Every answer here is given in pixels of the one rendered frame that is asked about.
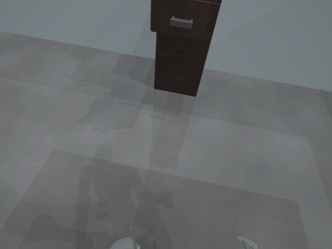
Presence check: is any robot right hand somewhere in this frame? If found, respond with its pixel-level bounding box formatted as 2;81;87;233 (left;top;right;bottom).
236;236;258;249

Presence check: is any cabinet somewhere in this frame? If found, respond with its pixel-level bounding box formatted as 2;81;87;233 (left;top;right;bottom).
154;0;222;97

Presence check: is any handle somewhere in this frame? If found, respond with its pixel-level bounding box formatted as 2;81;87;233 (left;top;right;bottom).
170;16;193;29

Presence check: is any drawer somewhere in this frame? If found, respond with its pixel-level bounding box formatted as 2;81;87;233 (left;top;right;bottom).
150;0;220;42

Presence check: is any robot left thigh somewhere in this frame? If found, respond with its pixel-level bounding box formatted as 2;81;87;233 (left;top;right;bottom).
110;239;141;249

